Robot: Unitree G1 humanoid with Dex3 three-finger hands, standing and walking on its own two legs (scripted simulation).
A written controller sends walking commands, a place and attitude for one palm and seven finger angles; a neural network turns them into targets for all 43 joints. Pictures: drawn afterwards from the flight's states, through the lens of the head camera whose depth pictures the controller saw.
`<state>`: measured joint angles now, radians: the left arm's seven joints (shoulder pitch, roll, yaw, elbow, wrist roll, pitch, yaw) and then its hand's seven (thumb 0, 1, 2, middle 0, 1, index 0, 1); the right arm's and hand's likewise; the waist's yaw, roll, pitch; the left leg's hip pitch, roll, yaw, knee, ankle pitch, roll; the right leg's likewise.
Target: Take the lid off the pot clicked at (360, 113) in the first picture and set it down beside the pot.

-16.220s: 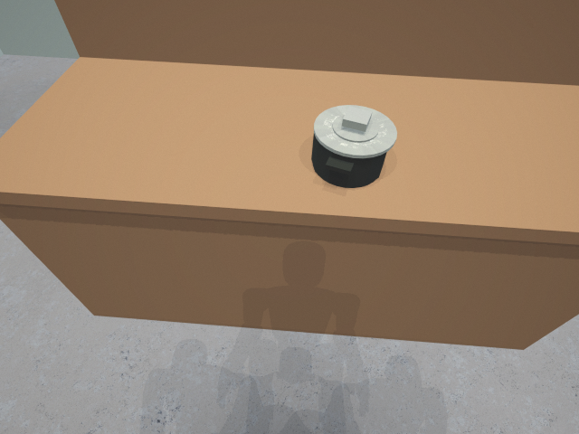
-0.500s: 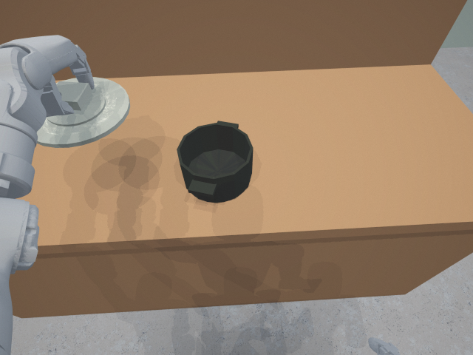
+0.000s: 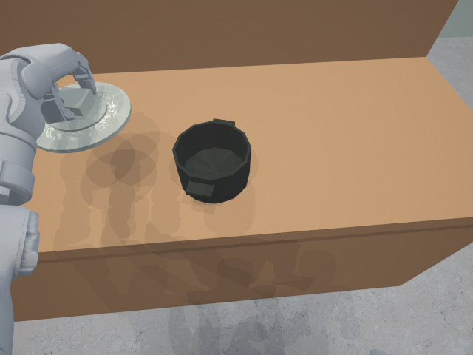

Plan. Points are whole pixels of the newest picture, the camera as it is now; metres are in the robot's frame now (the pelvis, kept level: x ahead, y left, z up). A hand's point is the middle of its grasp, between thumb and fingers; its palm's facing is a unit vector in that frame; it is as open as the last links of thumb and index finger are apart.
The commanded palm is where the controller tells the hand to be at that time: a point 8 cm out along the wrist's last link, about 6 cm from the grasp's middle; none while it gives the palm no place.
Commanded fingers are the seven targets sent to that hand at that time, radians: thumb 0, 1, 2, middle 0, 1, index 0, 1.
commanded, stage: lower the lid onto the table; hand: left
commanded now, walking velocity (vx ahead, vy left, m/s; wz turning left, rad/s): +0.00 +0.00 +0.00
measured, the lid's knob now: (72, 101) +0.50 +0.26 +0.16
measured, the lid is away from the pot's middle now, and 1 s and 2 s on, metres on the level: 0.22 0.22 0.23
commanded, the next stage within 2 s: none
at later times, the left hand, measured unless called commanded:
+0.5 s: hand (67, 124) +0.46 +0.27 +0.14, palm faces -0.37 -0.07 -0.93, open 8.6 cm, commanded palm +0.47 +0.27 +0.21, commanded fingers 0.00 0.50 1.15 -0.87 -1.02 -0.78 -0.98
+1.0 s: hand (79, 133) +0.47 +0.26 +0.11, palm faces -0.40 -0.08 -0.92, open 8.6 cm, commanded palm +0.47 +0.27 +0.18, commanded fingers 0.00 0.50 1.15 -0.87 -1.02 -0.78 -0.98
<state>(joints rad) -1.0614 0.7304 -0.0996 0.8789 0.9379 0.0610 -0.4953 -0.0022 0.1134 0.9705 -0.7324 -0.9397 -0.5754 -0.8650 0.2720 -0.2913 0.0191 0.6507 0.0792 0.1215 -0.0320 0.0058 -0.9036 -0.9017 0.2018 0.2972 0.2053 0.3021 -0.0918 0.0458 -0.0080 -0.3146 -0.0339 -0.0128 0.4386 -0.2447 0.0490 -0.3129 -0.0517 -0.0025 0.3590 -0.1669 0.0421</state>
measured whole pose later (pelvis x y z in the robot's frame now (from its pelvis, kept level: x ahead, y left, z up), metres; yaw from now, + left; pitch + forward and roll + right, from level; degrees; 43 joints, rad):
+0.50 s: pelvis +0.00 +0.00 +0.00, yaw +0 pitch +8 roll -1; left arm -0.99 0.71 -0.10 0.90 0.93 0.02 -0.45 0.00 0.12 0.97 -0.73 -0.94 -0.57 -0.86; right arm 0.24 -0.29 0.02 0.65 0.08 0.13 -0.05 0.00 -0.90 -0.90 0.20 0.30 0.21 0.30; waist -0.08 0.04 -0.01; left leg -0.33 -0.02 -0.02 0.46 -0.26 0.04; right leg -0.32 -0.04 -0.01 0.37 -0.18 0.04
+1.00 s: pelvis +0.01 +0.00 +0.00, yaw -1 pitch +9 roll -1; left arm -0.96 0.71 -0.06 1.00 0.95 -0.05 -0.38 0.00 0.12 0.97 -0.73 -0.94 -0.57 -0.86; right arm 0.28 -0.29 0.01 0.68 0.07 0.14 -0.06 0.00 -0.90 -0.90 0.20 0.30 0.21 0.30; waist -0.10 0.04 -0.02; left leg -0.36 -0.02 0.00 0.47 -0.27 0.04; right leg -0.36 -0.04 0.01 0.38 -0.18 0.04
